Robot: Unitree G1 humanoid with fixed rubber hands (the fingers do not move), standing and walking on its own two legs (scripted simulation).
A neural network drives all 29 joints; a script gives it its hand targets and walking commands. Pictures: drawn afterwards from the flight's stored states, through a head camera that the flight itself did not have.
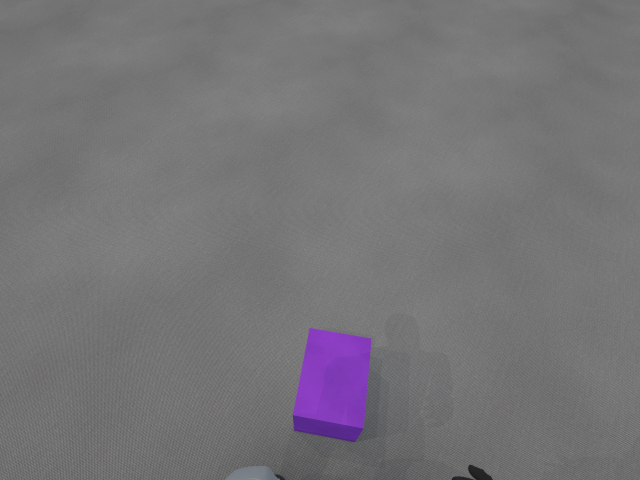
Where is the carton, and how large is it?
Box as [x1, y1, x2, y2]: [293, 328, 371, 441]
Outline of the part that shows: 310,328 293,411 294,430 355,441 363,428 371,338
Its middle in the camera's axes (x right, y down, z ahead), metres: +0.04 +0.42 +1.10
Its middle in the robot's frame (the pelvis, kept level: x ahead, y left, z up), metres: +0.42 -0.01 -0.66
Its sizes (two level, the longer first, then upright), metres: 0.236 0.178 0.195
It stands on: the floor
